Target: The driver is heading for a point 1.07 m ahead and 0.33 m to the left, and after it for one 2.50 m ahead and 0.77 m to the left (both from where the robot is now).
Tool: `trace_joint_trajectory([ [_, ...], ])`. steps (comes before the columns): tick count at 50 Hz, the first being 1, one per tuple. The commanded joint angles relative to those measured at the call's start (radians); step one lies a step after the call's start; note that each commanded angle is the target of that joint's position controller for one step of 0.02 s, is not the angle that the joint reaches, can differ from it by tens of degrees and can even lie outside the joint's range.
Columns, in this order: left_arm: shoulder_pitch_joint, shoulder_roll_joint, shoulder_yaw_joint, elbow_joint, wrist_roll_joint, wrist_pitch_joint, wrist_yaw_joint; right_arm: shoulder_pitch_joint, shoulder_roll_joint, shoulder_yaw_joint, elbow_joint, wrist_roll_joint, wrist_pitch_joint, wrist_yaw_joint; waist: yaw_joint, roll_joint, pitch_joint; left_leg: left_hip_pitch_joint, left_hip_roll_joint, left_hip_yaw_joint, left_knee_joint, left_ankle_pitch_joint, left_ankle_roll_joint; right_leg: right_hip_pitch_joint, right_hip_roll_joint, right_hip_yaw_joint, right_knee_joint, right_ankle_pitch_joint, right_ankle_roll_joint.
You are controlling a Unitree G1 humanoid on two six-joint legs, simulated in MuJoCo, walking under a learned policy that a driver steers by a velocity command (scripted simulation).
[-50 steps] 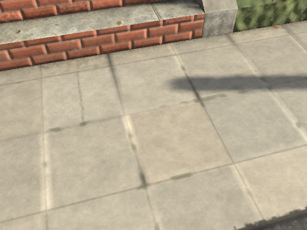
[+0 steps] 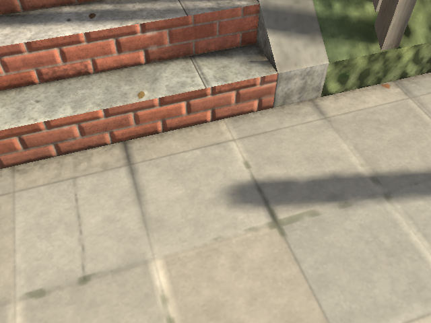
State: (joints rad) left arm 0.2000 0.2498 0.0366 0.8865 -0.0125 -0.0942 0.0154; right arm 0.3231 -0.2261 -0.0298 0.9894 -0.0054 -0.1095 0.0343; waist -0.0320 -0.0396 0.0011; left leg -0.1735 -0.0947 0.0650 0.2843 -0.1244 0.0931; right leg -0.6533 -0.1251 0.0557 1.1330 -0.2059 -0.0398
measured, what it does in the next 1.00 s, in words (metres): walks ahead, turning left: right foot, then left foot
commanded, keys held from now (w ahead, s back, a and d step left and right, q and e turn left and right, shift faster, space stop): w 0.30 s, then w+q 0.70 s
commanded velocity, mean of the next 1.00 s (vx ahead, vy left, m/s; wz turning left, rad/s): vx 0.50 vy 0.00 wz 0.28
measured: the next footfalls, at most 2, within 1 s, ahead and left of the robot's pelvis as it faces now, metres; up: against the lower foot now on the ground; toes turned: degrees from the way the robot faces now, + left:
right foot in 0.30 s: +0.33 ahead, -0.17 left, +0.00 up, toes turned -2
left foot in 0.88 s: +0.60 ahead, +0.10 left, +0.00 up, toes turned +19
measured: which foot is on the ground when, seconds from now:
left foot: down 0.00-0.32, up 0.34-0.86, down 0.88-1.00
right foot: up 0.00-0.28, down 0.30-0.88, up 0.90-1.00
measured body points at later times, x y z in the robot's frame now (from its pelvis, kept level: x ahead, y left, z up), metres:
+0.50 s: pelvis +0.27 -0.08 +0.00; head +0.29 -0.10 +0.45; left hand +0.32 +0.18 -0.12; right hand +0.36 -0.35 -0.14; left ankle +0.27 +0.09 -0.65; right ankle +0.29 -0.17 -0.74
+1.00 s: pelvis +0.53 +0.01 -0.01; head +0.57 +0.03 +0.43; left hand +0.54 +0.30 -0.14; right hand +0.74 -0.20 -0.13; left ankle +0.56 +0.08 -0.74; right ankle +0.48 -0.17 -0.64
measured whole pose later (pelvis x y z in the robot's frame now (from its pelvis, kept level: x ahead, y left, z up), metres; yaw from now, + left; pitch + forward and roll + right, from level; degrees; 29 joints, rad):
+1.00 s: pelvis +0.53 +0.01 -0.01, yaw +21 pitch +2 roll +0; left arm 0.21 0.27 0.05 0.86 -0.02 -0.13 0.01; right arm 0.20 -0.26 -0.08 0.79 0.01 -0.06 0.03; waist -0.01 -0.01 0.05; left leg -0.36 -0.10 0.02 0.51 -0.17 0.11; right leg -0.41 -0.06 0.03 1.25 -0.38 -0.01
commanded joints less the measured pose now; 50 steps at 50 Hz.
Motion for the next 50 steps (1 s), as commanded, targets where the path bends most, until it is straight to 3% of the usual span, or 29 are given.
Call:
trace_joint_trajectory([
  [1, 0.033, 0.043, 0.012, -0.042, 0.012, 0.005, 0.006, -0.041, -0.133, -0.022, -0.056, 0.002, -0.017, -0.020, 0.047, 0.074, 0.054, -0.100, 0.283, -0.214, -0.203, 0.067, 0.173, -0.024, -0.043, 0.003, -0.147, 0.157, 0.027],
  [5, -0.127, 0.028, 0.006, -0.083, 0.003, -0.006, -0.005, 0.039, -0.161, -0.026, -0.039, 0.018, -0.004, -0.034, -0.011, 0.078, 0.054, -0.018, 0.266, -0.163, -0.185, 0.082, 0.126, 0.010, 0.003, -0.035, -0.429, 0.306, 0.035],
  [10, -0.250, 0.043, 0.002, -0.133, -0.010, -0.015, -0.035, 0.113, -0.170, -0.031, -0.005, 0.026, 0.017, -0.036, -0.049, 0.093, 0.081, 0.142, 0.327, -0.181, -0.113, 0.056, 0.112, 0.006, 0.032, -0.043, -0.577, 0.220, 0.016],
  [12, -0.228, 0.065, 0.009, -0.139, -0.010, -0.024, -0.046, 0.104, -0.182, -0.038, -0.003, 0.027, 0.027, -0.038, -0.023, 0.107, 0.067, 0.186, 0.351, -0.194, -0.058, 0.105, 0.096, 0.062, 0.048, -0.051, -0.619, 0.141, -0.012],
  [13, -0.174, 0.083, 0.019, -0.128, -0.009, -0.028, -0.047, 0.085, -0.189, -0.039, -0.007, 0.026, 0.033, -0.039, 0.014, 0.118, 0.039, 0.188, 0.345, -0.185, 0.003, 0.217, 0.083, 0.148, 0.072, -0.072, -0.640, 0.113, -0.029],
  [14, -0.049, 0.117, 0.040, -0.090, -0.007, -0.031, -0.044, 0.066, -0.178, -0.034, -0.013, 0.022, 0.038, -0.038, 0.079, 0.110, -0.031, 0.169, 0.299, -0.146, 0.150, 0.381, 0.061, 0.313, 0.105, -0.098, -0.662, 0.105, -0.054],
  [15, 0.154, 0.187, 0.067, -0.038, -0.002, -0.033, -0.037, 0.054, -0.140, -0.018, -0.034, 0.008, 0.038, -0.038, 0.157, 0.060, -0.173, 0.031, 0.239, -0.090, 0.416, 0.360, 0.026, 0.604, 0.023, -0.007, -0.635, 0.131, -0.108],
  [16, 0.292, 0.302, 0.097, -0.014, 0.016, -0.025, -0.033, 0.155, -0.021, 0.019, -0.051, 0.007, 0.018, -0.029, 0.148, -0.183, -0.322, -0.402, 0.072, -0.013, 0.831, -0.017, -0.055, 1.023, -0.238, 0.417, -0.688, 0.021, -0.259],
  [17, 0.313, 0.224, 0.075, -0.010, 0.017, -0.024, -0.036, 0.160, -0.052, 0.015, -0.033, 0.026, -0.008, -0.025, 0.158, -0.211, -0.387, -0.543, 0.043, -0.182, 1.002, -0.426, -0.043, 1.056, -0.302, 0.672, -0.823, -0.063, -0.290],
  [18, 0.225, 0.159, 0.054, -0.023, 0.013, -0.027, -0.035, 0.074, -0.152, -0.014, -0.055, 0.056, -0.019, -0.024, 0.141, -0.135, -0.232, -0.621, 0.098, -0.219, 1.066, -0.367, -0.020, 0.924, -0.274, 0.521, -0.832, -0.064, -0.229],
  [19, 0.125, 0.120, 0.040, -0.046, 0.010, -0.027, -0.036, 0.014, -0.160, -0.019, -0.072, 0.059, -0.017, -0.030, 0.106, -0.073, -0.150, -0.598, 0.154, -0.194, 1.034, -0.268, -0.014, 0.777, -0.235, 0.365, -0.855, -0.002, -0.189],
  [20, 0.055, 0.084, 0.029, -0.052, 0.009, -0.029, -0.040, -0.014, -0.144, -0.023, -0.074, 0.048, -0.007, -0.038, 0.077, -0.029, -0.082, -0.561, 0.187, -0.181, 0.969, -0.192, -0.022, 0.654, -0.190, 0.255, -0.901, 0.044, -0.164],
  [22, 0.014, 0.052, 0.022, -0.038, 0.021, -0.037, -0.045, 0.020, -0.104, -0.031, -0.062, 0.039, 0.027, -0.042, 0.027, -0.062, -0.028, -0.455, 0.221, -0.180, 0.897, -0.107, -0.031, 0.515, -0.126, 0.108, -0.964, 0.119, -0.128],
  [24, 0.043, 0.068, 0.030, -0.011, 0.029, -0.042, -0.040, 0.035, -0.072, -0.032, -0.061, 0.041, 0.047, -0.041, 0.013, -0.047, -0.006, -0.463, 0.216, -0.182, 0.889, -0.053, -0.037, 0.487, -0.112, 0.014, -0.984, 0.244, -0.133],
  [26, 0.065, 0.088, 0.036, 0.006, 0.035, -0.043, -0.029, -0.013, -0.074, -0.039, -0.085, 0.037, 0.054, -0.042, 0.015, -0.027, 0.015, -0.531, 0.211, -0.204, 0.834, 0.020, -0.045, 0.507, -0.116, -0.042, -0.993, 0.318, -0.138],
  [32, 0.103, 0.116, 0.040, 0.026, 0.028, -0.030, 0.004, -0.196, -0.053, -0.036, -0.161, 0.023, 0.049, -0.017, 0.060, -0.009, 0.067, -0.565, 0.193, -0.136, 0.520, 0.230, -0.049, 0.575, -0.116, -0.170, -1.024, 0.317, -0.109],
  [35, 0.163, 0.128, 0.046, 0.050, 0.019, -0.013, 0.012, -0.291, -0.037, -0.028, -0.212, 0.022, 0.048, 0.003, 0.095, 0.008, 0.101, -0.616, 0.193, -0.093, 0.434, 0.205, -0.034, 0.688, -0.151, -0.203, -0.995, 0.357, -0.107],
  [38, 0.180, 0.144, 0.053, 0.057, 0.009, 0.010, 0.014, -0.347, -0.035, -0.027, -0.263, 0.028, 0.049, 0.024, 0.098, 0.003, 0.112, -0.625, 0.178, -0.036, 0.388, 0.100, -0.010, 0.782, -0.180, -0.236, -0.925, 0.473, -0.098],
  [41, 0.133, 0.188, 0.065, 0.033, 0.002, 0.026, 0.023, -0.277, -0.079, -0.050, -0.282, 0.031, 0.054, 0.034, 0.027, -0.057, 0.028, -0.408, 0.085, 0.065, 0.382, -0.045, 0.042, 0.781, -0.173, -0.284, -0.734, 0.942, -0.068],
  [42, 0.113, 0.203, 0.069, 0.026, 0.001, 0.033, 0.026, -0.175, -0.117, -0.070, -0.266, 0.035, 0.056, 0.033, -0.033, -0.071, -0.033, -0.267, 0.045, 0.081, 0.368, -0.073, 0.069, 0.755, -0.163, -0.292, -0.584, 1.045, -0.057],
  [43, 0.089, 0.206, 0.068, 0.014, -0.005, 0.035, 0.026, -0.016, -0.177, -0.104, -0.227, 0.035, 0.057, 0.022, -0.121, -0.048, -0.117, -0.020, 0.012, 0.061, 0.277, -0.004, 0.109, 0.656, -0.120, -0.306, -0.362, 0.967, -0.025],
  [44, 0.102, 0.166, 0.053, -0.015, 0.015, 0.022, 0.021, 0.113, -0.278, -0.136, -0.199, 0.031, 0.066, -0.004, -0.148, 0.108, -0.203, 0.281, 0.185, -0.224, 0.244, 0.013, 0.174, 0.373, -0.052, -0.300, -0.028, 0.481, 0.019],
  [45, 0.179, 0.029, 0.012, -0.068, 0.019, -0.019, 0.000, 0.057, -0.345, -0.138, -0.235, 0.026, 0.055, -0.007, -0.023, 0.305, -0.322, 0.571, 0.432, -0.841, 0.090, -0.085, 0.391, -0.033, 0.182, -0.129, 0.325, -0.358, 0.070],
  [46, 0.057, 0.120, 0.030, -0.094, -0.018, -0.067, -0.019, 0.099, -0.260, -0.114, -0.230, 0.014, 0.050, -0.004, -0.098, 0.184, -0.350, 0.575, 0.429, -0.867, -0.001, -0.109, 0.357, -0.142, 0.140, 0.059, 0.365, -0.335, 0.036],
  [47, -0.010, 0.134, 0.034, -0.121, -0.043, -0.081, -0.023, 0.057, -0.200, -0.099, -0.230, 0.013, 0.040, -0.006, -0.081, 0.143, -0.217, 0.466, 0.392, -0.694, 0.008, -0.052, 0.302, -0.188, 0.091, 0.048, 0.308, -0.253, 0.008],
  [48, -0.015, 0.125, 0.034, -0.115, -0.026, -0.081, -0.016, -0.025, -0.163, -0.088, -0.246, 0.022, 0.033, -0.002, -0.020, 0.026, -0.124, 0.291, 0.340, -0.561, 0.004, 0.047, 0.255, -0.135, 0.042, 0.040, 0.199, -0.178, 0.007],
  [49, -0.011, 0.138, 0.046, -0.106, 0.000, -0.069, -0.007, -0.090, -0.127, -0.076, -0.264, 0.023, 0.031, -0.003, 0.016, 0.015, -0.088, 0.163, 0.299, -0.469, -0.008, 0.125, 0.224, -0.060, 0.012, 0.032, 0.110, -0.142, 0.016],
  [50, 0.013, 0.139, 0.051, -0.107, 0.009, -0.052, -0.007, -0.116, -0.115, -0.069, -0.279, 0.018, 0.031, -0.007, 0.045, 0.029, -0.069, 0.077, 0.273, -0.432, -0.033, 0.161, 0.217, 0.003, -0.005, 0.034, 0.069, -0.118, 0.027],
])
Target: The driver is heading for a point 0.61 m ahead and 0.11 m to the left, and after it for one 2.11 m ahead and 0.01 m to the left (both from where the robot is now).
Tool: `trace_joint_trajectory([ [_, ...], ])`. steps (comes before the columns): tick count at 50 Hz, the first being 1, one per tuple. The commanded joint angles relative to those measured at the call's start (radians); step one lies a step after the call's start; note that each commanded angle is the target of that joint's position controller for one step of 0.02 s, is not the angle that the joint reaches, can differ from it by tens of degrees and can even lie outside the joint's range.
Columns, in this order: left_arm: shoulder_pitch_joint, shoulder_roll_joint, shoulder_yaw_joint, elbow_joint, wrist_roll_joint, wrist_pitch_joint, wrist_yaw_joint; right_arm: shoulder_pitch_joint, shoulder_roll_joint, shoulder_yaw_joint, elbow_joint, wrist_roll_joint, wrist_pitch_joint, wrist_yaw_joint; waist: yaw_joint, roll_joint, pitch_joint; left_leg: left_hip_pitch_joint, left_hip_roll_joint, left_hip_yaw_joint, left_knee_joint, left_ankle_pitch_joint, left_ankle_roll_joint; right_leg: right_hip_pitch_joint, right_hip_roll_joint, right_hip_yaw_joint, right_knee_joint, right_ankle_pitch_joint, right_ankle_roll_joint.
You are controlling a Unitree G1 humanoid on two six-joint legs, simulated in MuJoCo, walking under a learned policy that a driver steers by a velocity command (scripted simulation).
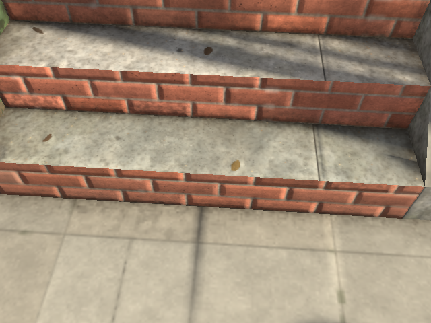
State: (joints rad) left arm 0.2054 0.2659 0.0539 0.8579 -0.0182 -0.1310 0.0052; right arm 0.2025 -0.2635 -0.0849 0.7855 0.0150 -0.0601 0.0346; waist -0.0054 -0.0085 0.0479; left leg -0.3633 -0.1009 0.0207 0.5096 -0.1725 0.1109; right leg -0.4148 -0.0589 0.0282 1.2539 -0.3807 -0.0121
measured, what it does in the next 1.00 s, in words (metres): walks ahead, turning left: right foot, then left foot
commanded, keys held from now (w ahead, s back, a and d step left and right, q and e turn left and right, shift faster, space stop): w+q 0.76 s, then w+e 0.24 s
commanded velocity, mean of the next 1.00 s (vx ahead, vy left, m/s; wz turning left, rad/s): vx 0.50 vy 0.00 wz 0.48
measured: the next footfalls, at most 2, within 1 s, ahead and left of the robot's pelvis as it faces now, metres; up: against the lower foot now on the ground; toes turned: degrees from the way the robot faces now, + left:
right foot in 0.36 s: +0.38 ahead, -0.11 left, +0.00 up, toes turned +13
left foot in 0.88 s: +0.53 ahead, +0.20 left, +0.00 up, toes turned +32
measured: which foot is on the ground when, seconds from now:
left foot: down 0.00-0.36, up 0.38-0.86, down 0.88-1.00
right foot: up 0.00-0.34, down 0.36-0.88, up 0.90-1.00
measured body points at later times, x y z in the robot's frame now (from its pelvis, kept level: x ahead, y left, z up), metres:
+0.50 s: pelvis +0.28 -0.03 +0.01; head +0.31 -0.04 +0.46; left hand +0.32 +0.26 -0.09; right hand +0.43 -0.29 -0.12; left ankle +0.17 +0.06 -0.65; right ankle +0.34 -0.12 -0.73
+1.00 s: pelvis +0.49 +0.10 +0.01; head +0.51 +0.13 +0.46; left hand +0.38 +0.33 -0.14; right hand +0.74 -0.04 -0.10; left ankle +0.49 +0.18 -0.73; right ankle +0.45 -0.08 -0.64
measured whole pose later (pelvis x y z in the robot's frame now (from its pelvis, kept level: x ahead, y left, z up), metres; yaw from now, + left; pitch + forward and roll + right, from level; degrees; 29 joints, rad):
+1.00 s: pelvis +0.49 +0.10 +0.01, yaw +27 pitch +1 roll -1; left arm 0.34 0.23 0.03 0.90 0.00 -0.05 0.00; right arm 0.13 -0.23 -0.02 0.79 -0.04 -0.07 0.01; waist 0.05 -0.02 0.06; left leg -0.31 -0.03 0.10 0.46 -0.17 0.08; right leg -0.35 -0.05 -0.03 1.12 -0.38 -0.04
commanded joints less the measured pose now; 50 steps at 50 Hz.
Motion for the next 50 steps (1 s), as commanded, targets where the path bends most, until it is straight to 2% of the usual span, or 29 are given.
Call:
trace_joint_trajectory([
  [1, 0.015, 0.114, 0.036, -0.087, 0.022, -0.002, 0.004, 0.004, -0.090, -0.016, -0.078, -0.002, -0.019, -0.012, 0.031, 0.005, -0.106, 0.217, 0.268, -0.376, -0.275, 0.241, 0.202, -0.208, -0.071, 0.054, -0.096, 0.070, 0.016],
  [4, -0.052, 0.085, 0.029, -0.126, 0.037, 0.019, 0.011, 0.044, -0.144, -0.028, -0.077, -0.002, -0.023, -0.032, 0.026, 0.025, -0.072, 0.128, 0.235, -0.302, -0.298, 0.339, 0.197, -0.210, -0.054, 0.021, -0.261, 0.175, 0.063],
  [6, -0.134, 0.071, 0.023, -0.153, 0.036, 0.021, 0.012, 0.078, -0.153, -0.031, -0.074, 0.003, -0.019, -0.042, -0.004, 0.048, -0.058, 0.114, 0.198, -0.267, -0.287, 0.317, 0.163, -0.203, -0.025, 0.014, -0.424, 0.302, 0.074],
  [7, -0.095, 0.018, -0.007, -0.148, 0.093, 0.065, -0.018, 0.152, -0.172, -0.033, -0.028, -0.031, -0.011, -0.025, -0.003, 0.106, -0.055, 0.112, 0.149, -0.222, -0.274, 0.330, 0.122, -0.155, -0.015, -0.057, -0.446, 0.326, 0.075],
  [9, -0.158, 0.038, -0.007, -0.172, 0.075, 0.089, -0.032, 0.189, -0.142, -0.030, -0.030, -0.029, -0.004, -0.014, -0.043, 0.111, -0.048, 0.131, 0.147, -0.243, -0.253, 0.306, 0.098, -0.147, -0.004, -0.058, -0.510, 0.384, 0.069],
  [11, -0.227, 0.061, -0.008, -0.199, 0.059, 0.088, -0.034, 0.206, -0.148, -0.032, -0.036, -0.035, 0.000, -0.015, -0.068, 0.103, -0.035, 0.182, 0.175, -0.300, -0.243, 0.261, 0.103, -0.164, 0.002, -0.043, -0.572, 0.383, 0.069],
  [13, -0.254, 0.084, -0.007, -0.222, 0.055, 0.074, -0.033, 0.207, -0.175, -0.041, -0.045, -0.042, 0.002, -0.024, -0.072, 0.095, -0.032, 0.245, 0.212, -0.362, -0.208, 0.252, 0.101, -0.150, 0.009, -0.014, -0.641, 0.341, 0.061],
  [16, -0.117, 0.124, 0.008, -0.198, 0.050, 0.053, -0.023, 0.141, -0.198, -0.048, -0.063, -0.045, -0.005, -0.031, 0.002, 0.105, -0.052, 0.239, 0.232, -0.425, -0.108, 0.311, 0.058, 0.052, 0.039, 0.001, -0.731, 0.221, 0.024],
  [17, 0.000, 0.138, 0.017, -0.166, 0.054, 0.041, -0.012, 0.120, -0.193, -0.045, -0.065, -0.039, -0.009, -0.027, 0.064, 0.069, -0.096, 0.214, 0.179, -0.399, 0.023, 0.365, 0.035, 0.201, 0.054, -0.009, -0.800, 0.220, 0.004],
  [18, 0.131, 0.196, 0.033, -0.150, 0.072, 0.027, 0.004, 0.128, -0.132, -0.026, -0.075, -0.029, -0.017, -0.019, 0.115, -0.038, -0.208, 0.138, 0.099, -0.319, 0.271, 0.276, 0.008, 0.399, -0.085, 0.125, -0.850, 0.102, -0.038],
  [19, 0.199, 0.308, 0.056, -0.155, 0.097, 0.031, 0.013, 0.205, -0.046, -0.005, -0.114, 0.006, -0.018, -0.020, 0.087, -0.269, -0.312, -0.161, -0.058, -0.167, 0.552, -0.210, -0.034, 0.661, -0.349, 0.532, -0.944, -0.047, -0.133],
  [20, 0.148, 0.277, 0.060, -0.148, 0.077, 0.045, 0.007, 0.240, -0.106, -0.005, -0.097, -0.025, -0.005, -0.027, 0.036, -0.279, -0.293, -0.301, -0.007, -0.140, 0.673, -0.362, -0.024, 0.613, -0.397, 0.757, -1.015, -0.205, -0.180],
  [21, 0.086, 0.170, 0.036, -0.170, 0.068, 0.052, 0.002, 0.197, -0.138, -0.010, -0.067, -0.038, 0.007, -0.024, 0.032, -0.106, -0.169, -0.303, 0.056, -0.152, 0.704, -0.275, -0.022, 0.488, -0.355, 0.619, -1.028, -0.276, -0.165],
  [22, 0.047, 0.114, 0.021, -0.167, 0.060, 0.053, -0.002, 0.145, -0.133, -0.008, -0.066, -0.041, 0.012, -0.012, 0.028, -0.032, -0.093, -0.275, 0.086, -0.136, 0.670, -0.206, -0.030, 0.390, -0.299, 0.465, -1.040, -0.158, -0.144],
  [24, 0.062, 0.085, 0.011, -0.136, 0.055, 0.045, 0.002, 0.108, -0.110, -0.004, -0.070, -0.059, 0.028, 0.006, 0.019, -0.086, -0.040, -0.235, 0.131, -0.117, 0.611, -0.152, -0.047, 0.312, -0.220, 0.237, -1.065, 0.121, -0.107],
  [28, 0.121, 0.098, 0.019, -0.093, 0.037, 0.015, -0.013, 0.054, -0.083, 0.009, -0.082, -0.057, 0.045, 0.025, 0.016, -0.094, -0.049, -0.292, 0.149, -0.091, 0.608, -0.057, -0.062, 0.353, -0.204, 0.055, -1.072, 0.440, -0.117],
  [33, 0.163, 0.099, 0.020, -0.056, 0.037, 0.018, -0.011, -0.104, -0.058, 0.027, -0.128, -0.055, 0.041, 0.040, 0.040, -0.094, -0.006, -0.332, 0.163, -0.036, 0.415, 0.083, -0.081, 0.376, -0.186, -0.100, -1.096, 0.541, -0.122],
  [37, 0.178, 0.125, 0.025, -0.033, 0.038, 0.019, -0.004, -0.224, -0.036, 0.044, -0.163, -0.056, 0.036, 0.053, 0.054, -0.085, 0.027, -0.245, 0.153, 0.044, 0.198, 0.129, -0.051, 0.385, -0.184, -0.192, -1.082, 0.605, -0.096],
  [39, 0.216, 0.131, 0.024, -0.008, 0.036, 0.029, 0.003, -0.245, -0.038, 0.047, -0.168, -0.066, 0.034, 0.050, 0.059, -0.085, 0.023, -0.195, 0.128, 0.068, 0.134, 0.068, -0.024, 0.421, -0.201, -0.203, -1.039, 0.707, -0.088],
  [41, 0.212, 0.149, 0.022, 0.009, 0.039, 0.038, 0.008, -0.191, -0.055, 0.040, -0.149, -0.075, 0.028, 0.034, 0.021, -0.100, -0.023, -0.089, 0.077, 0.070, 0.078, -0.015, 0.014, 0.462, -0.219, -0.201, -0.930, 0.972, -0.091],
  [42, 0.214, 0.156, 0.019, 0.020, 0.037, 0.046, 0.006, -0.109, -0.066, 0.035, -0.120, -0.078, 0.018, 0.025, -0.018, -0.102, -0.072, 0.010, 0.044, 0.074, 0.029, -0.029, 0.038, 0.474, -0.215, -0.203, -0.814, 1.074, -0.094],
  [43, 0.200, 0.148, 0.011, 0.021, 0.026, 0.054, 0.005, 0.033, -0.080, 0.026, -0.066, -0.089, 0.003, 0.015, -0.088, -0.071, -0.155, 0.212, 0.029, 0.074, -0.067, 0.037, 0.061, 0.413, -0.181, -0.226, -0.634, 1.038, -0.080],
  [44, 0.208, 0.098, -0.009, -0.002, 0.016, 0.054, 0.002, 0.182, -0.133, 0.013, -0.026, -0.110, -0.007, -0.003, -0.142, 0.013, -0.272, 0.484, 0.208, -0.094, -0.064, 0.061, 0.093, 0.216, -0.136, -0.215, -0.385, 0.689, -0.062],
  [45, 0.311, -0.021, -0.036, -0.039, -0.005, 0.057, -0.015, 0.198, -0.242, -0.009, -0.026, -0.108, -0.005, -0.020, -0.080, 0.273, -0.396, 0.789, 0.558, -0.560, -0.092, 0.256, 0.235, -0.179, 0.053, -0.196, -0.008, -0.198, -0.019],
  [46, 0.213, 0.115, 0.003, -0.023, 0.015, 0.070, 0.000, 0.226, -0.247, -0.022, -0.028, -0.059, 0.005, -0.035, -0.130, 0.103, -0.386, 0.687, 0.524, -0.548, -0.141, 0.283, 0.216, -0.217, 0.052, -0.016, 0.073, -0.145, -0.039],
  [47, 0.147, 0.098, 0.002, -0.039, 0.008, 0.065, -0.006, 0.136, -0.194, -0.003, -0.015, -0.048, 0.001, -0.038, -0.079, 0.088, -0.229, 0.539, 0.467, -0.368, -0.172, 0.286, 0.173, -0.225, 0.003, 0.016, 0.022, -0.046, -0.054],
  [48, 0.145, 0.075, -0.005, -0.023, 0.011, 0.063, -0.006, 0.078, -0.116, 0.020, -0.012, -0.050, -0.009, -0.034, -0.039, 0.057, -0.132, 0.410, 0.419, -0.276, -0.222, 0.339, 0.122, -0.194, -0.022, 0.005, -0.061, 0.007, -0.048],
  [49, 0.158, 0.064, -0.004, -0.001, 0.022, 0.074, -0.004, 0.045, -0.082, 0.032, -0.009, -0.049, -0.020, -0.034, -0.009, 0.060, -0.087, 0.339, 0.383, -0.206, -0.252, 0.383, 0.079, -0.155, -0.032, 0.006, -0.108, 0.035, -0.039],
  [50, 0.201, 0.055, -0.005, 0.027, 0.034, 0.089, -0.008, 0.020, -0.053, 0.043, -0.002, -0.045, -0.024, -0.038, 0.017, 0.086, -0.083, 0.277, 0.352, -0.143, -0.287, 0.384, 0.060, -0.095, -0.033, 0.004, -0.125, 0.062, -0.031],
])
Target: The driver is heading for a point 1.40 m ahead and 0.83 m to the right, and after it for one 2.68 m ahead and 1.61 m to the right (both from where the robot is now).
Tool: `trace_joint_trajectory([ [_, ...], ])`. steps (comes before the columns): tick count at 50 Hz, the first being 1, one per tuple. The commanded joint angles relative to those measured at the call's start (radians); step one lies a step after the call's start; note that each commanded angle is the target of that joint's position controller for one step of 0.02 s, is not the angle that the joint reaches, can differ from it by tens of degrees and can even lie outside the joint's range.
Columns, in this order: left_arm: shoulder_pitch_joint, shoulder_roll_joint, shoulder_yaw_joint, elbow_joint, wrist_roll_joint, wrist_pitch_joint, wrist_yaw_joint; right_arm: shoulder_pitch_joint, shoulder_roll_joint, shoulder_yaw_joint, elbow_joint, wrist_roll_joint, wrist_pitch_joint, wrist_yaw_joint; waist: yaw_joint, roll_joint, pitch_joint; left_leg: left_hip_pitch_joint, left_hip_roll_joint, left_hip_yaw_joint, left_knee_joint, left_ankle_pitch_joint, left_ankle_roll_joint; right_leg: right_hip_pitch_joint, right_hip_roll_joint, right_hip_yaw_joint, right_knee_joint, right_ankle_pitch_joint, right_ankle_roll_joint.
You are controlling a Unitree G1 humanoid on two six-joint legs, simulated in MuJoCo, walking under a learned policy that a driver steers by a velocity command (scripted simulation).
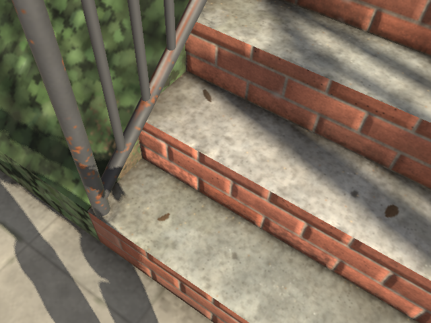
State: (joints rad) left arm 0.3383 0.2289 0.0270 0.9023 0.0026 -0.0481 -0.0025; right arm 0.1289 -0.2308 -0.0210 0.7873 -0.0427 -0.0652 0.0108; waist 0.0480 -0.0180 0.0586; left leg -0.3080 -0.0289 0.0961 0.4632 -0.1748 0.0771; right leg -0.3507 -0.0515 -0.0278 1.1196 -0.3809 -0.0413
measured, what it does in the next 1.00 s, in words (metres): climbs, turning right: right foot, then left foot 0.20 m higher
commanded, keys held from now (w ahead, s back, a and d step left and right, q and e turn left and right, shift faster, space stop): w+e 1.00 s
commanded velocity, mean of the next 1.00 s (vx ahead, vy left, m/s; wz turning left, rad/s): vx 0.50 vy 0.00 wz -0.49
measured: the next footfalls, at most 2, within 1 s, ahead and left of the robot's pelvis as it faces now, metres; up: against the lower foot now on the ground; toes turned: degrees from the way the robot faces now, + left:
right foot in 0.44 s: +0.19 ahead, -0.11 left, +0.00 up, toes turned -17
left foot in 0.86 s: +0.53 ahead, -0.05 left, +0.20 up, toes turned -26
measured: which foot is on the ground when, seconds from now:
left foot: down 0.00-0.44, up 0.46-0.84, down 0.86-1.00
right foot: up 0.00-0.42, down 0.44-0.88, up 0.90-1.00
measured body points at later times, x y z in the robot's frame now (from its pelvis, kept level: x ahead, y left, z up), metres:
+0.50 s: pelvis +0.19 -0.04 -0.02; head +0.19 -0.06 +0.43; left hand +0.33 +0.18 -0.14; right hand +0.23 -0.30 -0.15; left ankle +0.09 +0.08 -0.62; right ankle +0.15 -0.10 -0.74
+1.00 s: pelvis +0.39 -0.08 +0.11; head +0.40 -0.09 +0.56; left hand +0.64 +0.07 +0.01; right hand +0.41 -0.37 +0.01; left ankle +0.49 -0.04 -0.54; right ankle +0.23 -0.13 -0.39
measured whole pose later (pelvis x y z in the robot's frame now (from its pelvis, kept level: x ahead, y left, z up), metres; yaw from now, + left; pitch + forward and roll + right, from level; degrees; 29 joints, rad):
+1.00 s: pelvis +0.39 -0.08 +0.11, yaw -33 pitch +3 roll +2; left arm 0.20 0.24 0.08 0.73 0.07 -0.05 -0.01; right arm 0.13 -0.18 -0.03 0.72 -0.04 0.01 -0.05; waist 0.04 -0.04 -0.02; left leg -0.69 0.04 0.15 1.09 -0.46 0.06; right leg -0.65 0.12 0.12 1.78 -0.08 -0.10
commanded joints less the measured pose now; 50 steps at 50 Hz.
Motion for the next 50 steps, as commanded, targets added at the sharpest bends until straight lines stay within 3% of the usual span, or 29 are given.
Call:
trace_joint_trajectory([
  [1, 0.080, 0.076, 0.022, -0.006, 0.020, 0.015, -0.004, 0.096, -0.081, -0.017, 0.003, 0.012, -0.029, -0.015, -0.028, 0.102, -0.096, 0.193, 0.272, -0.179, -0.253, 0.460, 0.089, -0.128, -0.025, 0.052, 0.022, 0.086, 0.002],
  [5, 0.021, 0.059, 0.031, -0.014, 0.027, 0.025, -0.018, 0.122, -0.110, -0.026, 0.036, 0.027, -0.059, -0.015, -0.012, 0.100, -0.081, 0.181, 0.255, -0.049, -0.274, 0.545, 0.076, -0.191, -0.021, 0.029, 0.024, 0.199, 0.020],
  [9, -0.087, 0.038, 0.023, -0.044, 0.028, 0.037, -0.012, 0.175, -0.097, -0.028, 0.062, 0.009, -0.052, -0.023, -0.047, 0.140, -0.065, 0.185, 0.248, 0.025, -0.273, 0.408, 0.088, -0.225, -0.027, -0.031, -0.004, 0.243, 0.028],
  [14, -0.180, 0.020, 0.014, -0.090, 0.048, 0.047, 0.010, 0.254, -0.117, -0.027, 0.106, -0.007, -0.037, -0.041, -0.055, 0.075, -0.013, 0.347, 0.359, -0.023, -0.226, 0.491, 0.141, -0.391, -0.041, -0.029, 0.108, 0.091, -0.025],
  [16, -0.212, 0.025, 0.014, -0.111, 0.043, 0.050, 0.013, 0.248, -0.121, -0.028, 0.109, -0.006, -0.032, -0.040, -0.052, 0.040, 0.011, 0.387, 0.349, 0.032, -0.186, 0.582, 0.110, -0.413, -0.043, -0.032, 0.055, 0.041, -0.041],
  [18, -0.113, 0.016, 0.012, -0.080, 0.033, 0.050, 0.014, 0.127, -0.106, -0.014, 0.073, -0.005, -0.036, -0.038, 0.028, 0.086, -0.054, 0.246, 0.289, 0.131, -0.068, 1.029, 0.066, -0.075, 0.040, -0.082, -0.138, 0.045, -0.079],
  [20, 0.062, 0.053, 0.035, -0.047, 0.030, 0.038, 0.019, 0.048, -0.180, -0.035, 0.052, 0.023, -0.027, -0.037, 0.103, 0.157, -0.169, 0.259, 0.296, 0.123, 0.236, 1.218, 0.068, 0.127, 0.087, -0.091, -0.394, 0.148, -0.103],
  [21, 0.167, 0.044, 0.039, -0.013, 0.026, 0.017, 0.029, -0.032, -0.167, -0.035, 0.033, 0.059, -0.009, -0.028, 0.168, 0.108, -0.182, 0.204, 0.258, 0.160, 0.472, 1.100, 0.042, 0.249, 0.138, -0.155, -0.652, 0.355, -0.108],
  [22, 0.227, 0.094, 0.057, 0.018, 0.030, -0.003, 0.034, -0.101, -0.136, -0.030, 0.013, 0.065, -0.001, -0.019, 0.220, -0.054, -0.098, -0.022, 0.145, 0.145, 0.853, 0.414, -0.010, 0.338, 0.110, -0.072, -0.851, 0.557, -0.143],
  [23, 0.146, 0.240, 0.085, 0.022, 0.025, -0.008, 0.036, -0.006, -0.015, 0.002, -0.033, 0.021, -0.016, -0.024, 0.031, -0.268, -0.019, -0.437, -0.003, 0.061, 1.220, -0.242, -0.077, 0.454, -0.123, 0.279, -0.621, 1.524, -0.214],
  [24, 0.135, 0.211, 0.074, -0.023, 0.014, -0.013, 0.030, 0.106, 0.017, 0.019, -0.034, -0.005, -0.017, -0.027, 0.000, -0.116, -0.204, -0.394, 0.028, -0.105, 1.252, -0.140, -0.091, 0.439, -0.261, 0.438, -0.710, 1.486, -0.353],
  [25, 0.055, 0.182, 0.071, -0.045, 0.012, 0.005, 0.027, 0.064, 0.003, 0.013, -0.051, 0.003, -0.018, -0.025, -0.032, -0.043, -0.122, -0.463, 0.035, -0.094, 1.345, -0.106, -0.121, 0.352, -0.273, 0.471, -0.774, 1.075, -0.400],
  [27, -0.010, 0.117, 0.046, -0.050, 0.008, 0.025, 0.026, -0.030, -0.005, 0.011, -0.113, -0.027, -0.015, -0.007, -0.072, 0.045, -0.019, -0.650, 0.059, -0.089, 1.441, -0.164, -0.109, 0.251, -0.193, 0.424, -0.785, 0.682, -0.324],
  [30, 0.033, 0.118, 0.035, -0.024, 0.019, 0.010, 0.031, -0.158, 0.028, 0.036, -0.235, -0.025, 0.030, 0.001, -0.063, 0.031, -0.007, -0.768, 0.058, -0.046, 1.488, -0.204, -0.072, 0.153, -0.111, 0.332, -0.819, 0.603, -0.244],
  [32, 0.125, 0.139, 0.042, 0.007, 0.036, -0.006, 0.032, -0.235, 0.074, 0.054, -0.303, -0.018, 0.042, -0.014, -0.011, -0.055, -0.042, -0.932, 0.041, -0.024, 1.717, -0.307, -0.053, 0.238, -0.135, 0.381, -0.857, 0.498, -0.260],
  [36, 0.228, 0.125, 0.034, 0.049, 0.032, -0.015, 0.053, -0.440, 0.089, 0.079, -0.454, -0.027, 0.031, -0.026, 0.043, -0.051, 0.008, -1.256, 0.087, -0.065, 1.694, -0.470, -0.037, 0.417, -0.154, 0.430, -0.917, 0.234, -0.228],
  [37, 0.241, 0.111, 0.034, 0.074, 0.013, -0.001, 0.057, -0.496, 0.118, 0.100, -0.505, -0.045, 0.034, -0.025, 0.047, -0.016, 0.000, -1.177, 0.107, -0.066, 1.507, -0.456, -0.030, 0.351, -0.109, 0.404, -0.956, 0.265, -0.200],
  [38, 0.240, 0.122, 0.034, 0.072, 0.016, 0.009, 0.065, -0.514, 0.119, 0.104, -0.533, -0.038, 0.037, -0.020, 0.052, -0.016, -0.008, -1.110, 0.094, -0.018, 1.408, -0.421, -0.040, 0.331, -0.103, 0.393, -1.010, 0.351, -0.207],
  [39, 0.196, 0.131, 0.034, 0.048, 0.004, 0.015, 0.060, -0.434, 0.095, 0.105, -0.519, -0.045, 0.054, -0.022, 0.032, -0.022, -0.072, -0.842, 0.083, 0.066, 1.186, -0.363, -0.050, 0.242, -0.069, 0.325, -1.068, 0.700, -0.226],
  [40, 0.172, 0.135, 0.044, 0.040, 0.001, 0.015, 0.072, -0.437, 0.138, 0.115, -0.529, -0.025, 0.064, -0.033, 0.019, -0.084, -0.128, -0.580, 0.070, 0.027, 1.014, -0.443, -0.022, 0.172, -0.091, 0.303, -1.110, 0.912, -0.214],
  [41, 0.051, 0.148, 0.046, -0.032, -0.001, 0.001, 0.065, -0.218, 0.080, 0.080, -0.443, -0.001, 0.061, -0.039, -0.098, -0.073, -0.271, -0.197, -0.031, 0.071, 0.888, -0.388, -0.013, 0.101, -0.040, 0.180, -0.954, 1.640, -0.189],
  [42, 0.047, 0.260, 0.085, -0.063, -0.006, -0.022, 0.058, -0.015, 0.018, 0.036, -0.401, 0.025, 0.062, -0.049, -0.190, -0.161, -0.481, 0.018, -0.066, 0.027, 0.835, -0.332, -0.003, 0.201, -0.112, 0.240, -0.782, 2.012, -0.181],
  [43, -0.040, 0.319, 0.118, -0.065, -0.045, -0.055, 0.040, 0.207, -0.050, -0.004, -0.327, 0.025, 0.054, -0.051, -0.311, -0.146, -0.588, 0.153, -0.036, -0.072, 0.694, -0.247, 0.033, 0.269, -0.153, 0.223, -0.505, 2.087, -0.151],
  [44, -0.127, 0.262, 0.115, -0.136, -0.061, -0.085, -0.002, 0.290, -0.150, -0.038, -0.279, -0.016, 0.039, -0.062, -0.336, 0.124, -0.631, 0.279, 0.134, -0.434, 0.360, -0.390, 0.090, 0.074, -0.015, 0.208, -0.192, 1.624, -0.109],
  [45, -0.133, 0.120, 0.094, -0.204, 0.006, -0.083, -0.044, 0.203, -0.259, -0.075, -0.254, -0.015, 0.059, -0.073, -0.261, 0.507, -0.632, 0.284, 0.382, -1.030, -0.080, -0.399, 0.203, -0.189, 0.258, 0.183, 0.372, 0.315, -0.045],
  [46, -0.122, 0.048, 0.074, -0.226, 0.082, -0.078, -0.051, 0.058, -0.165, -0.069, -0.259, 0.007, 0.085, -0.072, -0.162, 0.300, -0.577, 0.163, 0.390, -1.146, -0.125, -0.632, 0.198, -0.323, 0.200, 0.300, 0.778, 0.282, -0.046],
  [47, -0.161, -0.029, 0.053, -0.271, 0.086, -0.051, -0.043, -0.024, -0.086, -0.050, -0.210, 0.010, 0.094, -0.073, -0.078, 0.194, -0.374, -0.010, 0.372, -0.999, -0.091, -0.883, 0.183, -0.445, 0.149, 0.232, 0.885, 0.324, -0.056],
  [48, -0.155, -0.081, 0.027, -0.290, 0.095, -0.025, -0.022, -0.046, 0.008, -0.025, -0.128, 0.014, 0.079, -0.071, 0.000, 0.020, -0.094, -0.180, 0.341, -0.783, -0.013, -0.847, 0.128, -0.571, 0.115, 0.186, 0.852, 0.320, -0.062],
  [50, -0.111, -0.126, -0.007, -0.301, 0.068, 0.012, 0.011, 0.028, 0.152, 0.015, 0.003, -0.012, 0.038, -0.053, 0.062, -0.020, 0.011, -0.279, 0.290, -0.475, 0.009, -0.547, 0.059, -0.644, 0.110, 0.174, 0.980, 0.239, -0.077],
])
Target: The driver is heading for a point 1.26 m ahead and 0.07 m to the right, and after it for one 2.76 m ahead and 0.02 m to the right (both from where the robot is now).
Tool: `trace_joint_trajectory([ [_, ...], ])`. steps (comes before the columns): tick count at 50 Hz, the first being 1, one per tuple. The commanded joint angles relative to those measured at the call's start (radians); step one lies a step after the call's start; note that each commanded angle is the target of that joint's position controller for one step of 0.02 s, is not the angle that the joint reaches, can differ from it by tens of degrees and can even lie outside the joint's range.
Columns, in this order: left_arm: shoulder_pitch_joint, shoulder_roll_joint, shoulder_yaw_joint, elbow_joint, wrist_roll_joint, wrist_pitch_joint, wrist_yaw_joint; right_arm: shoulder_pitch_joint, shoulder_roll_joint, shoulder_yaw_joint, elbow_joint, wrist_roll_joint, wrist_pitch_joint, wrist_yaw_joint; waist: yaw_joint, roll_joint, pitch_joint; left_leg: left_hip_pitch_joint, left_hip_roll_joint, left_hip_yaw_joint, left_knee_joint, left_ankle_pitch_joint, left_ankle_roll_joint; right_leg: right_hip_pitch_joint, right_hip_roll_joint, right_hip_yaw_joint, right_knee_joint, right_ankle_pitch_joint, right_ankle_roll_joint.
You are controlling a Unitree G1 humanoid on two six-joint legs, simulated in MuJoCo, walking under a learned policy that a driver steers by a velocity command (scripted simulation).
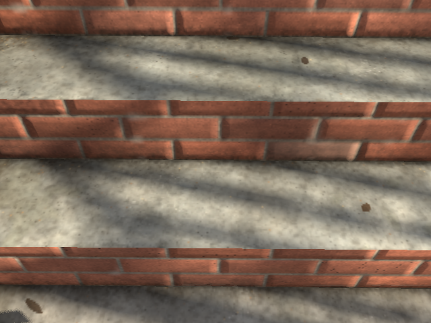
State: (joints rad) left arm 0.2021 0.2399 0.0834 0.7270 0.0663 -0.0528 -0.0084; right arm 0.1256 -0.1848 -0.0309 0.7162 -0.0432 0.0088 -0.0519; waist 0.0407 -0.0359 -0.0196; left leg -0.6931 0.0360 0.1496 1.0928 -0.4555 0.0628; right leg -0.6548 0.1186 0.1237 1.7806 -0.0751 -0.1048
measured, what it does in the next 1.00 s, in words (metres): climbs, turning right: right foot 0.19 m higher, then left foot 0.20 m higher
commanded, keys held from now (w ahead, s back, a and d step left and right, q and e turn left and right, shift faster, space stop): w+e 0.32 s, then w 0.68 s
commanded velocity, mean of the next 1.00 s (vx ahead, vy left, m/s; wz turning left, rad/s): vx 0.50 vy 0.00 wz -0.32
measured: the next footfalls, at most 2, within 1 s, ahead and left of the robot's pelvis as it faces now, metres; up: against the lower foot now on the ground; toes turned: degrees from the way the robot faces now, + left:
right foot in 0.42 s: +0.36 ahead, -0.18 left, +0.19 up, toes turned -13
left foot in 0.86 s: +0.59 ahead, -0.05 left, +0.39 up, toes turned -15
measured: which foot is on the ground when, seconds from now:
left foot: down 0.00-0.46, up 0.48-0.84, down 0.86-1.00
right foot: up 0.00-0.40, down 0.42-0.90, up 0.92-1.00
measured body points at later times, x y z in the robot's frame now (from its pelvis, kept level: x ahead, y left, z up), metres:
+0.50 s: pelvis +0.25 -0.07 +0.16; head +0.27 -0.07 +0.61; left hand +0.49 +0.10 +0.06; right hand +0.17 -0.28 +0.01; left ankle +0.11 +0.11 -0.50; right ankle +0.32 -0.18 -0.46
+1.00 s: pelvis +0.49 -0.11 +0.38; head +0.48 -0.10 +0.83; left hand +0.61 +0.10 +0.24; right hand +0.58 -0.38 +0.27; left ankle +0.55 -0.04 -0.27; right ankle +0.35 -0.19 -0.22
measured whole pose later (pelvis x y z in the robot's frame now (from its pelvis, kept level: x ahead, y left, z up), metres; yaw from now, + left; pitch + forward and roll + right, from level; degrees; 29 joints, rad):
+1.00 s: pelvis +0.49 -0.11 +0.38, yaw -16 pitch +6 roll +3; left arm 0.30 0.21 0.03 1.00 0.07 -0.09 -0.10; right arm 0.06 -0.17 0.00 0.90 -0.03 0.00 -0.01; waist -0.05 -0.07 -0.17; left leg -0.74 -0.07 0.11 1.13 -0.51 0.10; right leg -0.58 0.04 0.11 1.39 0.05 -0.19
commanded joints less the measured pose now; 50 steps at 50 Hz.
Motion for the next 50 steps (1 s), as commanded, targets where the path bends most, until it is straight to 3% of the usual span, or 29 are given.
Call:
trace_joint_trajectory([
  [1, 0.062, -0.062, -0.088, -0.052, -0.100, 0.023, -0.063, -0.009, 0.133, 0.064, 0.050, -0.028, -0.069, 0.070, -0.027, 0.093, 0.134, 0.125, 0.160, -0.414, -0.689, -0.015, 0.141, -0.508, -0.038, 0.240, 0.186, 0.015, -0.132],
  [3, 0.091, -0.018, -0.071, -0.045, -0.059, 0.025, -0.102, 0.056, 0.043, 0.031, 0.171, -0.043, -0.070, 0.092, 0.031, -0.003, 0.003, 0.220, 0.208, -0.386, -0.756, 0.130, 0.185, -0.551, -0.050, 0.182, 0.190, 0.108, -0.170],
  [5, 0.027, 0.006, -0.069, -0.043, -0.073, 0.013, -0.115, 0.007, -0.049, 0.008, 0.180, -0.054, -0.083, 0.102, 0.041, 0.013, -0.075, 0.213, 0.171, -0.168, -0.817, 0.156, 0.145, -0.499, -0.072, 0.061, 0.130, 0.136, -0.154],
  [6, -0.018, -0.017, -0.082, -0.018, -0.073, 0.022, -0.126, 0.112, -0.052, 0.012, 0.230, -0.065, -0.077, 0.102, 0.001, 0.103, -0.090, 0.301, 0.196, -0.199, -0.832, 0.187, 0.187, -0.620, -0.056, 0.020, 0.430, 0.085, -0.158],
  [9, -0.125, -0.087, -0.131, -0.032, -0.062, 0.028, -0.106, 0.319, 0.018, 0.066, 0.350, -0.089, -0.080, 0.112, -0.027, 0.015, -0.013, 0.598, 0.267, -0.212, -0.828, 0.156, 0.170, -1.070, -0.068, 0.109, 0.666, -0.005, -0.230],
  [15, -0.488, -0.037, -0.150, -0.181, -0.066, 0.102, -0.071, 0.486, -0.011, 0.084, 0.444, -0.127, -0.104, 0.137, -0.090, 0.144, -0.072, 0.589, 0.240, 0.001, -1.044, 0.320, 0.135, -0.894, -0.228, -0.174, 0.156, -0.016, -0.205],
  [16, -0.583, -0.018, -0.161, -0.212, -0.053, 0.137, -0.077, 0.380, -0.049, 0.074, 0.426, -0.102, -0.096, 0.171, -0.058, 0.121, -0.043, 0.438, 0.267, 0.053, -1.165, 0.497, 0.158, -0.674, -0.233, -0.232, -0.078, -0.229, -0.206],
  [18, -0.443, -0.045, -0.161, -0.169, -0.059, 0.179, -0.125, 0.299, -0.204, 0.042, 0.389, -0.029, -0.118, 0.196, 0.074, 0.262, -0.126, 0.412, 0.317, 0.093, -1.060, 1.491, 0.250, -0.320, -0.116, -0.328, -0.180, -0.263, -0.124],
  [20, -0.226, -0.009, -0.149, -0.107, -0.053, 0.164, -0.134, 0.259, -0.327, -0.006, 0.355, 0.005, -0.145, 0.185, 0.144, 0.260, -0.218, 0.786, 0.340, 0.099, -0.828, 2.061, 0.251, -0.251, 0.005, -0.364, -0.569, -0.264, -0.063],
  [21, -0.157, 0.038, -0.136, -0.078, -0.062, 0.159, -0.112, 0.315, -0.312, -0.010, 0.386, -0.010, -0.134, 0.197, 0.142, 0.325, -0.270, 0.835, 0.317, 0.061, -0.725, 2.222, 0.251, -0.101, 0.057, -0.356, -0.750, -0.254, -0.076],
  [22, 0.135, 0.112, -0.104, 0.032, -0.056, 0.167, -0.078, 0.351, -0.247, -0.007, 0.405, -0.086, -0.118, 0.217, 0.200, 0.224, -0.399, 0.547, 0.275, 0.006, -0.369, 2.031, 0.193, 0.318, 0.003, -0.070, -0.828, 0.047, -0.165],
  [23, 0.422, 0.194, -0.086, 0.135, -0.073, 0.156, -0.059, 0.375, -0.176, 0.009, 0.359, -0.133, -0.097, 0.263, 0.214, -0.031, -0.621, 0.089, 0.117, -0.101, 0.011, 1.111, 0.137, 0.791, -0.194, 0.484, -1.150, -0.024, -0.324],
  [24, 0.517, 0.272, -0.035, 0.176, -0.022, 0.131, -0.067, 0.324, -0.171, -0.026, 0.369, -0.048, -0.078, 0.269, 0.238, -0.102, -0.435, -0.148, -0.064, -0.339, 0.503, 0.651, 0.105, 0.632, -0.314, 0.813, -1.420, -0.451, -0.272],
  [25, 0.478, 0.224, -0.037, 0.262, -0.007, 0.082, -0.061, 0.258, -0.065, -0.012, 0.356, -0.003, -0.088, 0.237, 0.175, -0.139, -0.195, -0.367, -0.124, -0.465, 0.806, 0.676, 0.121, 0.485, -0.304, 0.723, -1.387, -0.589, -0.180],
  [26, 0.410, 0.136, -0.050, 0.317, -0.018, 0.044, -0.068, 0.199, 0.010, 0.008, 0.328, -0.018, -0.089, 0.194, 0.098, -0.137, -0.109, -0.479, -0.130, -0.481, 0.977, 0.675, 0.144, 0.383, -0.273, 0.605, -1.329, -0.533, -0.171],
  [28, 0.165, -0.032, -0.099, 0.342, -0.040, 0.009, -0.079, 0.148, 0.031, 0.028, 0.282, -0.013, -0.085, 0.141, -0.055, 0.034, -0.102, -0.528, -0.101, -0.482, 1.047, 0.607, 0.189, 0.258, -0.246, 0.409, -1.296, -0.386, -0.136],
  [29, 0.121, -0.090, -0.119, 0.371, 0.007, 0.009, -0.090, 0.122, 0.036, 0.041, 0.254, -0.007, -0.072, 0.130, -0.094, 0.070, -0.089, -0.569, -0.085, -0.445, 1.098, 0.590, 0.214, 0.210, -0.249, 0.319, -1.329, -0.266, -0.130],
  [30, 0.081, -0.121, -0.128, 0.370, 0.002, 0.005, -0.092, 0.146, 0.031, 0.044, 0.257, -0.008, -0.063, 0.127, -0.130, 0.063, -0.073, -0.617, -0.063, -0.402, 1.135, 0.532, 0.217, 0.195, -0.239, 0.239, -1.351, -0.194, -0.110],
  [31, 0.068, -0.109, -0.119, 0.365, 0.002, 0.005, -0.091, 0.136, 0.038, 0.053, 0.250, 0.008, -0.058, 0.137, -0.144, -0.021, -0.050, -0.663, -0.063, -0.333, 1.322, 0.359, 0.218, 0.182, -0.246, 0.183, -1.406, -0.183, -0.122],
  [34, 0.080, -0.078, -0.124, 0.366, 0.060, -0.023, -0.074, 0.006, 0.040, 0.083, 0.174, 0.021, -0.063, 0.132, -0.163, 0.035, 0.000, -0.712, -0.041, -0.247, 1.337, 0.347, 0.237, 0.050, -0.203, 0.065, -1.469, -0.360, -0.066],
  [36, 0.145, -0.002, -0.114, 0.334, 0.082, -0.035, -0.083, -0.147, -0.034, 0.072, 0.084, 0.042, -0.046, 0.135, -0.116, 0.042, -0.055, -0.503, 0.011, -0.128, 1.010, 0.523, 0.179, -0.060, -0.161, -0.040, -1.524, -0.259, -0.050],
  [39, 0.205, 0.044, -0.115, 0.311, 0.001, -0.013, -0.116, -0.318, -0.059, 0.079, 0.022, 0.017, 0.015, 0.125, -0.083, -0.083, -0.070, -0.205, 0.002, 0.007, 0.614, 0.210, 0.080, -0.121, -0.265, -0.004, -1.736, 0.001, -0.200],
  [43, 0.307, 0.195, -0.053, 0.339, -0.067, -0.074, -0.142, -0.203, -0.055, 0.075, -0.010, -0.002, 0.046, 0.126, -0.107, -0.210, -0.191, -0.234, -0.143, 0.101, 0.093, -0.009, 0.024, 0.695, -0.436, 0.023, -1.467, 1.600, -0.298],
  [44, 0.335, 0.191, -0.042, 0.356, -0.028, -0.077, -0.153, -0.124, -0.098, 0.055, 0.011, -0.003, 0.047, 0.122, -0.098, -0.190, -0.314, -0.146, -0.153, 0.050, 0.079, 0.057, 0.078, 0.796, -0.401, -0.048, -1.303, 1.880, -0.273],
  [45, 0.424, 0.149, -0.041, 0.398, 0.033, -0.074, -0.168, 0.019, -0.119, 0.046, 0.070, 0.011, 0.051, 0.114, -0.089, -0.084, -0.430, 0.137, -0.097, -0.161, 0.043, 0.262, 0.176, 0.596, -0.373, -0.053, -1.131, 1.879, -0.241],
  [46, 0.367, 0.101, -0.045, 0.382, 0.042, -0.060, -0.185, 0.222, -0.170, 0.021, 0.153, 0.007, 0.055, 0.092, -0.174, 0.054, -0.419, 0.350, -0.030, -0.445, -0.211, -0.034, 0.233, 0.325, -0.303, 0.003, -0.972, 1.600, -0.228],
  [47, 0.231, -0.012, -0.058, 0.395, 0.036, -0.021, -0.200, 0.390, -0.198, 0.001, 0.239, -0.047, 0.059, 0.073, -0.287, 0.277, -0.258, 0.444, 0.093, -0.821, -0.528, -0.145, 0.327, -0.063, -0.106, 0.031, -0.577, 0.458, -0.155],
  [48, 0.040, -0.016, -0.026, 0.201, -0.019, -0.069, -0.081, 0.260, -0.137, -0.022, 0.278, 0.012, 0.023, 0.010, -0.176, 0.266, -0.217, 0.393, 0.143, -0.994, -0.637, -0.523, 0.332, -0.151, -0.039, -0.002, -0.054, 0.071, -0.080],
  [50, -0.130, -0.166, -0.077, 0.023, -0.007, -0.069, -0.016, 0.189, -0.067, -0.008, 0.341, 0.035, -0.034, -0.004, -0.079, 0.023, 0.040, 0.203, 0.157, -0.760, -0.615, -0.459, 0.179, -0.393, -0.047, 0.039, 0.200, 0.022, -0.068],
])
